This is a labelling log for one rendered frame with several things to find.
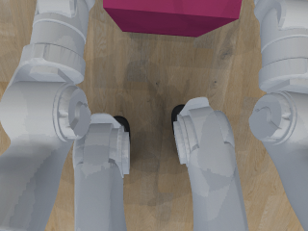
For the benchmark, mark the robot left thigh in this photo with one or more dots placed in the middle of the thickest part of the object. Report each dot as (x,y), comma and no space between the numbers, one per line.
(98,180)

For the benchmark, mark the robot left forearm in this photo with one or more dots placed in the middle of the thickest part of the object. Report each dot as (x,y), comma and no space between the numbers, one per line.
(56,49)

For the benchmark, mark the robot right forearm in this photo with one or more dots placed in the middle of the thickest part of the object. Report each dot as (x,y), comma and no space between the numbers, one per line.
(284,45)

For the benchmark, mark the carton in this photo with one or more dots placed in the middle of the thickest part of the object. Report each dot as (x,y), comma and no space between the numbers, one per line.
(183,18)

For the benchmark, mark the robot right upper arm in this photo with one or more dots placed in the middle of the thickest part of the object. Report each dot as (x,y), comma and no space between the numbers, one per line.
(280,121)

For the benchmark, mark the robot left upper arm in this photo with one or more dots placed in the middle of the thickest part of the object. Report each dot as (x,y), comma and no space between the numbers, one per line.
(42,120)

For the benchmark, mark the robot left shin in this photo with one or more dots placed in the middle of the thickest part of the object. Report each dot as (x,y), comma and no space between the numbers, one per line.
(79,145)

